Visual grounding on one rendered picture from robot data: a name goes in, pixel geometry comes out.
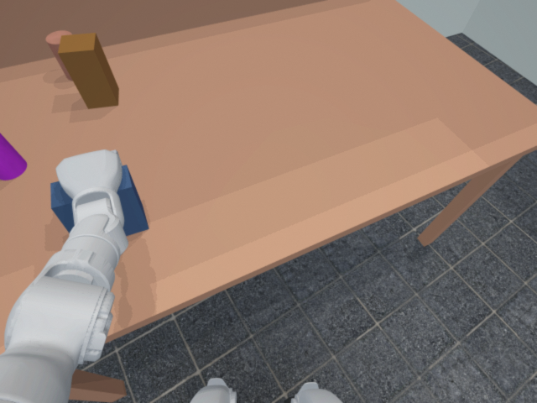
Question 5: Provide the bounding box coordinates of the left robot thigh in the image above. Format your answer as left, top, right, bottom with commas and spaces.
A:
190, 385, 237, 403

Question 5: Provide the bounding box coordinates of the robot left forearm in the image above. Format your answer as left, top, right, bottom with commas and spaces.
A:
4, 187, 128, 351

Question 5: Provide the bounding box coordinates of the table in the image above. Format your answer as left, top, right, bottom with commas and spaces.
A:
0, 0, 537, 403

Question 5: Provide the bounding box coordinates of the robot left hand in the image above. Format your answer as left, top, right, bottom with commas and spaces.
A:
56, 149, 123, 199

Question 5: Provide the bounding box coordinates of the robot left upper arm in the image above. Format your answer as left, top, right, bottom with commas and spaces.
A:
0, 276, 115, 403

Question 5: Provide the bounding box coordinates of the right robot shin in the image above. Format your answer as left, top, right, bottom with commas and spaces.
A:
297, 382, 319, 395

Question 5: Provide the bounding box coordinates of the sponge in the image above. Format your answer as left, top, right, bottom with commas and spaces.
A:
50, 165, 149, 236

